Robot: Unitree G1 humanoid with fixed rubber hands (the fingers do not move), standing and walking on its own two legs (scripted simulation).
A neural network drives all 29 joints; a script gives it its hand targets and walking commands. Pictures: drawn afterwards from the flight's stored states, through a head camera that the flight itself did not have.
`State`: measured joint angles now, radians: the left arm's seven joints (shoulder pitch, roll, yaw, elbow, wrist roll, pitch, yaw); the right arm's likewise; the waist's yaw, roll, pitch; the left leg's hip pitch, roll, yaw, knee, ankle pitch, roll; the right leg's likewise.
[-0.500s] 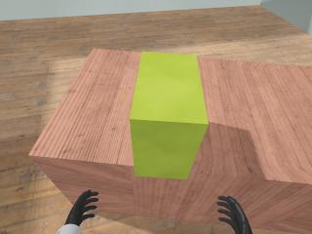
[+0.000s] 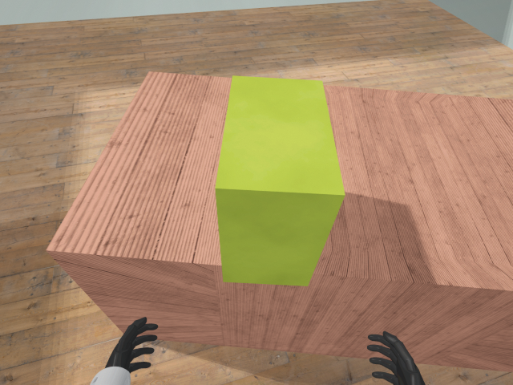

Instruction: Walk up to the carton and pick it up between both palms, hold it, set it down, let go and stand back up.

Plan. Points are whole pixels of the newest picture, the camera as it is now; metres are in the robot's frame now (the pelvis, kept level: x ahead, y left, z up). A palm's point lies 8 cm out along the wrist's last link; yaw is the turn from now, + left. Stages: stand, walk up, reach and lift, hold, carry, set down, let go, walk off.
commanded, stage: let go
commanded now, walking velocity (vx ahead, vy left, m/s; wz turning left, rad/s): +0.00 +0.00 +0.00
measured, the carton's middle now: (271, 184) +0.48 +0.00 +0.01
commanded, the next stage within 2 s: stand in 0.36 s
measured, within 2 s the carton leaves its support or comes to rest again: neither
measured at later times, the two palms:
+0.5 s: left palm (121, 384) +0.14 +0.22 -0.09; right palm out of the picture +0.13 -0.24 -0.10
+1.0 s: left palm out of the picture +0.01 +0.22 -0.14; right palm out of the picture +0.03 -0.23 -0.14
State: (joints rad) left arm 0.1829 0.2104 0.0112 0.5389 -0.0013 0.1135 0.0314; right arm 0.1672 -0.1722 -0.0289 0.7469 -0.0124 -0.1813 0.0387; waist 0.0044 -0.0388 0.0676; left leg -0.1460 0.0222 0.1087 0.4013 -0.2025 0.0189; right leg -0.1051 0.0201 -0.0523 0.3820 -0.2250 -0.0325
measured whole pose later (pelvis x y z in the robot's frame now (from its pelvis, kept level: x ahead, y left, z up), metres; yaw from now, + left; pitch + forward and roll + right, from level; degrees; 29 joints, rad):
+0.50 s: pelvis +0.00 -0.01 -0.01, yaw +1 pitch -1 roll -1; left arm 0.22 0.20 0.00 0.61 0.05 0.03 -0.01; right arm 0.24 -0.18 -0.04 0.71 -0.04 -0.02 0.03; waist 0.01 0.00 -0.01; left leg -0.24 0.03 0.08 0.50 -0.25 0.01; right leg -0.18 0.03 -0.08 0.46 -0.27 -0.04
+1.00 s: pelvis +0.02 -0.01 +0.00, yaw +4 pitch -1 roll -1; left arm 0.36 0.15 0.03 0.97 0.02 -0.02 0.03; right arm 0.39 -0.15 -0.04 0.96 -0.02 -0.01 -0.02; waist 0.01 0.00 -0.03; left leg -0.19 0.01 0.05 0.44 -0.23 0.02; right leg -0.11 0.01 -0.11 0.38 -0.26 -0.04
